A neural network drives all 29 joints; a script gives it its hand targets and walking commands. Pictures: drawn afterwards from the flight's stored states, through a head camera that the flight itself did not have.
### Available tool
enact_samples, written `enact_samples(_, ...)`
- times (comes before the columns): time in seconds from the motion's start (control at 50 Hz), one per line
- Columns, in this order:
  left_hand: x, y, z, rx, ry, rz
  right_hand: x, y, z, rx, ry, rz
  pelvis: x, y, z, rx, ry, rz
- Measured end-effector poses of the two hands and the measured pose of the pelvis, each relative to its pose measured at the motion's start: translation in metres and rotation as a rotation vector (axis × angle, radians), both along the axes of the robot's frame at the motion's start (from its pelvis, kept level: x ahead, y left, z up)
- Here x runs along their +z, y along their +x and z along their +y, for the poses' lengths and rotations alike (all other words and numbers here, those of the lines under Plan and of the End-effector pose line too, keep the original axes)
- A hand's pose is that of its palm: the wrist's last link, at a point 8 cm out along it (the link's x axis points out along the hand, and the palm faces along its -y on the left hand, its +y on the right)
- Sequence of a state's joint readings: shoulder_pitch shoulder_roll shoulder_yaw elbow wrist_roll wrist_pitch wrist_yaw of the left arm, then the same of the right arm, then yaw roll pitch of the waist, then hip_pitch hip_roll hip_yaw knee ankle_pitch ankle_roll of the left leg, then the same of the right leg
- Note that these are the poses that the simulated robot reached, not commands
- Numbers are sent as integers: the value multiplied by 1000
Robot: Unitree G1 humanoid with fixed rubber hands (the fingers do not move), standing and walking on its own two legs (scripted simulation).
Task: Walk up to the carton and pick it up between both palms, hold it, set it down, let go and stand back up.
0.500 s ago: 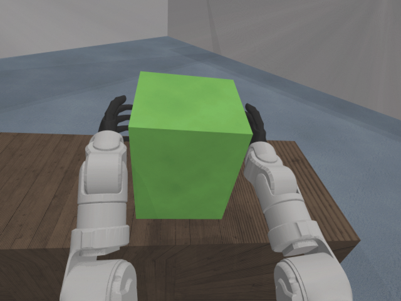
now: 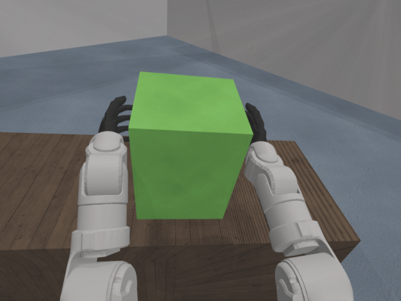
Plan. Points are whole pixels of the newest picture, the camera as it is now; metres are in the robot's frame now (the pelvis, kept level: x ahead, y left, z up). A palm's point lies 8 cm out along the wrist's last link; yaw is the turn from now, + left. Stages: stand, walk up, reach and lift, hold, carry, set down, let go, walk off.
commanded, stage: hold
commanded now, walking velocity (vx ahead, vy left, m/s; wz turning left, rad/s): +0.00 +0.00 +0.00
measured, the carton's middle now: (184, 150) +0.38 +0.01 +0.17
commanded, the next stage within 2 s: none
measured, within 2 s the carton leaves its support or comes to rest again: neither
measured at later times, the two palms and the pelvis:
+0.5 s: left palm (111, 137) +0.36 +0.14 +0.22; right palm (255, 144) +0.36 -0.13 +0.21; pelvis +0.00 +0.00 +0.00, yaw +0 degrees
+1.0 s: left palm (111, 136) +0.36 +0.14 +0.22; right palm (255, 143) +0.36 -0.13 +0.21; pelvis +0.00 +0.00 +0.00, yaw +0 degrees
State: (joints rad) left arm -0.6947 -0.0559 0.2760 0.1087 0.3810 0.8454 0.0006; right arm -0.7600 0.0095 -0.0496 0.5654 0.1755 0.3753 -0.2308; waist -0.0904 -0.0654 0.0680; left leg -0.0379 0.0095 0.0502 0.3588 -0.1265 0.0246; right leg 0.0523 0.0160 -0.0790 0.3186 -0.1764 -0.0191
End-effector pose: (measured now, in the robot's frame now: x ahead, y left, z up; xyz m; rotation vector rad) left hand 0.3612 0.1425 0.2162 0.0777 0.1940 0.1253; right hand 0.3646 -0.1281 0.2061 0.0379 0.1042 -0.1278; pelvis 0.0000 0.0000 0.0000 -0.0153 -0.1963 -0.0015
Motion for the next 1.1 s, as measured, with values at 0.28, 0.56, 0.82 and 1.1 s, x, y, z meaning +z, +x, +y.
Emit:
enact_samples(0.28, 1, 0, 0, 1, 2, 1, -1, 0, 0, 0, 4, 0, 0, -1, 0, -1, 0, 0)
enact_samples(0.56, 0, -1, -1, 2, -3, 7, -1, -1, -1, 1, 5, 5, 0, -2, -1, 0, 1, 1)
enact_samples(0.82, 1, -2, -2, 0, -3, 1, 1, -1, -2, -1, 7, -2, 0, -2, -2, 1, 1, 1)
enact_samples(1.1, 0, -1, -1, 0, -1, 5, 0, -1, -1, -1, 3, 1, 0, -2, -2, 1, 1, -1)
